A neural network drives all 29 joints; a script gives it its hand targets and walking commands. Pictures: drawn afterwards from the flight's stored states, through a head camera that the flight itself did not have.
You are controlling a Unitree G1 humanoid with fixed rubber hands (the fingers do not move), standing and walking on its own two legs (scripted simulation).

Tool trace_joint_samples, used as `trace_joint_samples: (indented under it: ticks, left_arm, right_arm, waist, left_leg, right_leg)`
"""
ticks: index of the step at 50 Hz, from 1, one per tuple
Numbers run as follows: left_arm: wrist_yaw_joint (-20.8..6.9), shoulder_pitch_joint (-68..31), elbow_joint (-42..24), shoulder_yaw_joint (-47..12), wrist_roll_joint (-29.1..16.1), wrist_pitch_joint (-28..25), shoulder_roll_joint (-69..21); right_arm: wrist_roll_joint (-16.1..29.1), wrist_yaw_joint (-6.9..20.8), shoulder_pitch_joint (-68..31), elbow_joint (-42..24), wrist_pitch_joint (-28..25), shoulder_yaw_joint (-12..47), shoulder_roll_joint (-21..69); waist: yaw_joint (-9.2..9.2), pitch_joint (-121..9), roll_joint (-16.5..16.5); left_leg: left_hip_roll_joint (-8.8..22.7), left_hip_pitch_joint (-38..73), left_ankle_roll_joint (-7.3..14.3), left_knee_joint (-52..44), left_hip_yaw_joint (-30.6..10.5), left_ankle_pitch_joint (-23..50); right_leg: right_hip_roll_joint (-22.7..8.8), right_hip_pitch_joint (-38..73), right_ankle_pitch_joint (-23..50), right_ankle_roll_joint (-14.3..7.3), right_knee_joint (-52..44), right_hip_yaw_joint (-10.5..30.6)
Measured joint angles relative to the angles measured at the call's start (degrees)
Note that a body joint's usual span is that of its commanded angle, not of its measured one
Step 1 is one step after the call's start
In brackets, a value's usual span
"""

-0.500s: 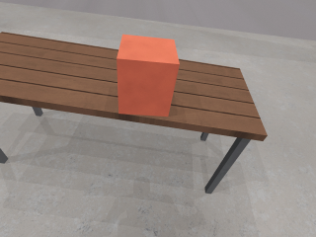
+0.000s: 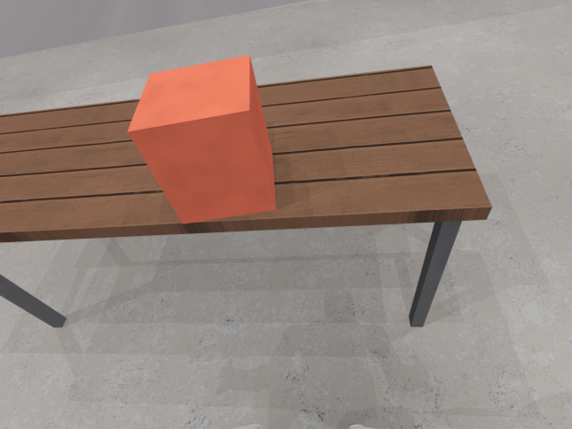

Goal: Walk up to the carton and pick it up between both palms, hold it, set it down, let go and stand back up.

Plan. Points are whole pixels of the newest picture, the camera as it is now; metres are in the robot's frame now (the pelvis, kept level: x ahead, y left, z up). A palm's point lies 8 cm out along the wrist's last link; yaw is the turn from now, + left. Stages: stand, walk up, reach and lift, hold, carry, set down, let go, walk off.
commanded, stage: walk up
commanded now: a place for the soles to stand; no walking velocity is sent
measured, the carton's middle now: (214, 143) +0.67 +0.16 +0.03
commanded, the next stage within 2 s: none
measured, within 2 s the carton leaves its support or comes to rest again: neither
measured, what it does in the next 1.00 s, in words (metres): steps on the spot: left foot, then right foot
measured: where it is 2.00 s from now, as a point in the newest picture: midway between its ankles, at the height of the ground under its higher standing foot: outside the picture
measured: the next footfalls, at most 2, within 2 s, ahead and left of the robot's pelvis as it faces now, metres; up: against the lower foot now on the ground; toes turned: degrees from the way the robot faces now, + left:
left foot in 0.20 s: +0.00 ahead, +0.09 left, +0.00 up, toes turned +1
right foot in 0.40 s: -0.01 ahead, -0.15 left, +0.00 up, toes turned +5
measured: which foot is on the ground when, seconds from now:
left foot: up 0.00-0.18, down 0.20-0.40, up 0.42-0.90, down 0.92-1.00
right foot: down 0.00-0.20, up 0.22-0.38, down 0.40-0.94, up 0.96-1.00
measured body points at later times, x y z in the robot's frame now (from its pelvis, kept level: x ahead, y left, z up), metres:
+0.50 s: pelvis -0.03 -0.06 +0.00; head +0.02 -0.09 +0.44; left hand -0.01 +0.28 -0.09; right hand +0.07 -0.38 -0.13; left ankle -0.05 +0.07 -0.68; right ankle -0.05 -0.16 -0.72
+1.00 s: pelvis -0.02 +0.08 -0.02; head -0.02 +0.08 +0.43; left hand +0.08 +0.42 -0.12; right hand +0.06 -0.26 -0.12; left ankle +0.05 +0.16 -0.72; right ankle -0.05 -0.13 -0.69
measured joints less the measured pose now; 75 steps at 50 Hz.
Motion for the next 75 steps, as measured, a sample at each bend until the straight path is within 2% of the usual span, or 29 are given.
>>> trace_joint_samples:
  ticks: [1, 5, 7, 9, 10, 13, 15, 17, 18, 20, 22, 24, 26, 30, 35, 40, 44, 46, 48, 49, 50, 53, 55, 58, 60, 62, 64, 70, 75]
  left_arm:
    - [0.08, -0.47, 0.0, 0.0, 0.0, 0.0, -0.27]
    - [0.12, -3.18, -0.71, 0.0, 0.0, 1.41, -0.35]
    - [0.09, -5.62, -1.76, 0.01, 0.0, 2.22, 0.23]
    - [-0.15, -8.71, -2.6, 0.0, 0.0, 2.83, 0.97]
    - [-0.21, -10.27, -2.8, 0.02, 0.01, 3.0, 1.27]
    - [-0.67, -10.05, -2.65, -0.03, 0.01, 3.09, 1.11]
    - [-1.45, -7.7, -2.04, -0.04, 0.0, 3.11, 0.01]
    - [-2.06, -4.88, -1.42, -0.04, 0.0, 3.1, -0.72]
    - [-2.24, -3.45, -1.34, -0.03, 0.0, 3.1, -0.77]
    - [-2.2, -0.46, -1.04, 0.0, 0.0, 2.2, -0.51]
    - [-1.6, 0.67, 0.49, 0.01, 0.0, 0.98, -0.88]
    - [-0.33, 4.18, 0.68, 0.03, 0.0, 0.36, -0.73]
    - [1.06, 8.86, 0.91, 0.03, 0.0, 0.16, -0.11]
    - [2.75, 15.52, 1.7, 0.01, 0.0, 0.13, 1.09]
    - [3.39, 16.22, 1.22, -0.01, 0.0, -0.78, 1.15]
    - [3.52, 14.2, -0.32, -0.02, 0.0, -1.44, 1.15]
    - [3.36, 10.78, -1.16, -0.02, 0.0, -1.46, 1.28]
    - [2.89, 7.78, -1.28, -0.01, 0.01, -1.45, 1.85]
    - [2.6, 4.0, -1.24, -0.01, 0.01, -1.37, 3.07]
    - [2.55, 2.28, -1.24, -0.01, 0.01, -1.31, 3.12]
    - [2.46, 0.78, -1.29, -0.02, 0.0, -1.19, 2.94]
    - [1.94, -1.57, -1.28, -0.03, 0.0, -0.67, 2.93]
    - [1.16, -1.76, -0.86, -0.04, 0.0, 0.23, 3.35]
    - [-0.27, -0.8, 0.76, -0.04, 0.0, 2.14, 3.8]
    - [-0.93, 0.91, 1.99, -0.04, 0.0, 3.18, 3.82]
    - [-1.17, 3.02, 3.19, -0.03, 0.0, 3.9, 3.82]
    - [-1.3, 5.2, 4.3, -0.03, 0.0, 4.22, 3.85]
    - [-1.77, 10.16, 7.18, -0.02, 0.0, 4.8, 4.28]
    - [-1.77, 9.82, 7.41, -0.02, 0.0, 4.87, 4.29]
  right_arm:
    - [0.0, -0.01, 0.0, 0.0, 0.34, 0.0, -0.1]
    - [0.0, -0.24, 0.93, 0.61, 1.0, 0.02, 0.1]
    - [0.0, -0.57, 3.25, 0.81, 1.01, 0.02, 0.19]
    - [0.0, -1.0, 6.77, 1.57, 1.03, 0.01, 0.1]
    - [0.0, -1.28, 8.1, 2.4, 1.06, 0.01, 0.2]
    - [0.0, -1.62, 8.6, 3.98, 1.26, 0.0, 1.32]
    - [0.0, -1.71, 7.95, 3.94, 1.02, -0.01, 1.37]
    - [0.0, -1.71, 5.26, 3.9, 0.63, 0.0, 1.36]
    - [0.0, -1.71, 3.42, 3.7, 0.35, 0.0, 1.3]
    - [0.0, -1.45, 0.57, 2.12, 0.05, 0.01, 0.67]
    - [0.0, -1.36, -1.06, 1.44, 0.07, -0.06, -0.35]
    - [0.0, -0.95, -1.07, 1.28, 0.36, -0.06, -0.92]
    - [0.0, -0.68, -1.81, 1.04, 0.64, -0.06, -1.32]
    - [0.0, -0.06, -3.64, 0.77, 1.18, -0.04, -1.54]
    - [0.0, 0.5, -3.78, 0.78, 2.35, -0.03, -2.01]
    - [0.0, 0.65, -4.16, 0.76, 2.59, -0.04, -1.97]
    - [0.0, 0.65, -4.35, 0.73, 2.46, -0.02, -2.02]
    - [0.01, 0.66, -3.72, 0.74, 1.68, -0.01, -1.99]
    - [0.01, 0.65, -2.34, 0.79, 0.62, 0.01, -0.41]
    - [0.01, 0.65, -1.25, 0.82, 0.06, -0.01, 0.08]
    - [0.0, 0.65, -0.16, 0.84, -0.22, -0.02, 0.23]
    - [0.0, 0.65, 1.4, 0.81, -0.25, -0.03, 0.13]
    - [0.01, 0.65, 1.41, 0.77, -0.75, -0.03, 0.22]
    - [0.01, 0.44, 1.42, 0.76, -2.26, -0.03, 0.24]
    - [0.01, 0.12, 1.42, 0.77, -3.02, -0.04, 0.24]
    - [0.01, -0.21, 1.41, 0.78, -3.5, -0.04, 0.25]
    - [0.0, -0.42, 1.41, 0.79, -3.83, -0.03, 0.34]
    - [0.01, -0.73, 1.34, 0.81, -4.06, -0.01, 3.03]
    - [0.01, -0.9, 1.34, 0.81, -4.06, -0.01, 5.26]
  waist:
    - [0.0, -0.01, 0.42]
    - [-0.02, -0.07, 1.04]
    - [-0.06, -0.13, 0.17]
    - [-0.19, -0.12, -1.56]
    - [-0.17, 0.24, -3.02]
    - [-0.13, -0.38, -9.13]
    - [-0.06, -3.3, -10.15]
    - [-0.01, -5.55, -9.74]
    - [0.03, -5.72, -9.3]
    - [0.1, -5.61, -7.83]
    - [0.06, -2.55, -4.01]
    - [0.04, -2.21, -1.26]
    - [0.32, -2.26, 0.83]
    - [0.3, -2.28, 4.53]
    - [0.28, -2.3, 9.08]
    - [0.27, -2.34, 10.35]
    - [0.25, -2.42, 8.68]
    - [0.25, -2.38, 6.62]
    - [0.2, -1.69, 0.95]
    - [0.2, -1.67, -1.11]
    - [0.23, -1.68, -2.35]
    - [0.29, -1.67, -4.91]
    - [0.29, -1.68, -6.75]
    - [0.29, -1.67, -9.13]
    - [0.3, -1.66, -10.12]
    - [0.3, -1.66, -10.47]
    - [0.32, -1.65, -10.25]
    - [0.31, -1.68, -10.21]
    - [0.31, -1.68, -9.95]
  left_leg:
    - [0.08, -0.34, 0.0, 0.0, -0.48, 0.0]
    - [0.01, 0.48, -0.45, -2.69, -0.78, -0.02]
    - [-0.17, 2.95, -0.47, -7.12, -0.82, -0.05]
    - [-0.11, 9.29, 0.23, -17.38, -0.92, 1.01]
    - [-0.02, 11.69, 0.91, -21.5, -0.81, 4.14]
    - [-1.1, 14.29, -0.43, -21.39, 0.77, 5.54]
    - [-0.64, 13.82, -0.93, -21.44, 0.97, 5.09]
    - [0.09, 11.66, -1.08, -21.43, 1.02, 5.09]
    - [0.37, 10.42, -1.08, -21.11, 1.05, 5.12]
    - [0.98, 6.41, -1.05, -17.96, 0.91, 4.42]
    - [1.02, 2.65, -0.91, -9.72, -2.3, 2.61]
    - [-0.31, -1.01, -0.92, -2.14, -2.88, 1.31]
    - [-1.45, -3.67, -0.88, 3.1, -2.93, 0.55]
    - [-1.46, -7.75, -0.29, 6.32, -3.19, 0.51]
    - [0.5, -11.83, -0.22, 6.32, -3.27, 0.51]
    - [3.44, -13.47, -0.11, 6.13, -3.3, 0.51]
    - [5.5, -10.3, -0.11, 0.13, -3.34, 1.16]
    - [5.48, -6.54, -0.53, -5.15, -3.03, 5.34]
    - [2.66, -4.07, 0.18, -5.05, -0.3, 6.34]
    - [1.78, -2.73, 0.72, -5.08, 0.48, 5.66]
    - [1.55, -1.47, 1.19, -5.11, 0.72, 5.0]
    - [2.03, 1.83, 1.78, -6.65, 0.83, 4.43]
    - [1.99, 3.29, 1.15, -8.77, 0.99, 4.61]
    - [1.1, 4.6, -0.26, -12.41, 1.01, 5.13]
    - [0.37, 5.08, -1.32, -14.99, 1.01, 6.21]
    - [-0.22, 5.26, -1.4, -17.26, 1.01, 8.43]
    - [-0.63, 5.11, -0.61, -18.43, 1.02, 10.6]
    - [-1.75, 6.01, 2.32, -18.82, 2.47, 10.66]
    - [-2.18, 8.06, 2.3, -19.03, 3.51, 10.39]
  right_leg:
    - [0.37, -0.01, 0.45, 0.9, -0.63, -0.01]
    - [3.04, 0.33, 4.29, 9.1, -6.84, -0.62]
    - [4.56, 0.31, 6.7, 10.83, -10.19, -1.64]
    - [5.72, 0.23, 7.27, 10.88, -10.49, -2.99]
    - [6.0, -0.44, 4.26, 10.88, -7.76, -3.18]
    - [5.96, -1.28, -4.29, 9.13, 6.47, 1.31]
    - [5.79, -1.27, -5.83, 8.12, 12.59, 3.54]
    - [4.24, -0.57, -9.14, 6.87, 13.06, 5.15]
    - [3.03, 0.3, -11.07, 6.3, 11.55, 5.83]
    - [0.76, 3.56, -9.9, 6.1, 0.08, 7.61]
    - [1.89, 3.71, -7.9, 4.85, -0.3, 5.51]
    - [1.78, 3.78, -7.29, 3.86, -0.45, 4.1]
    - [1.77, 3.77, -7.23, 3.64, -0.52, 4.49]
    - [1.78, 3.76, -7.31, 4.23, -0.52, 5.5]
    - [1.77, 3.75, -7.42, 5.55, -0.52, 5.57]
    - [1.77, 3.73, -7.43, 6.92, -0.53, 6.75]
    - [1.33, 3.68, -7.91, 7.37, 0.0, 8.44]
    - [0.6, 3.75, -9.15, 7.5, 1.82, 9.31]
    - [-1.39, 3.61, -11.05, 7.17, 7.53, 12.2]
    - [-1.0, 3.27, -12.6, 7.12, 11.73, 13.01]
    - [-0.08, 2.99, -13.12, 7.12, 15.47, 12.69]
    - [0.95, 1.75, -12.23, 7.13, 22.25, 8.09]
    - [0.93, 0.96, -8.88, 7.12, 23.22, 7.09]
    - [0.93, 0.7, -3.41, 7.11, 23.26, 7.83]
    - [0.93, 0.7, -0.88, 7.11, 23.26, 8.65]
    - [0.92, 0.71, 0.57, 7.11, 23.26, 9.49]
    - [0.92, 0.71, 1.11, 7.11, 23.26, 10.18]
    - [0.92, 0.69, 0.33, 7.11, 22.89, 12.1]
    - [0.92, 0.69, 0.71, 7.11, 22.9, 12.25]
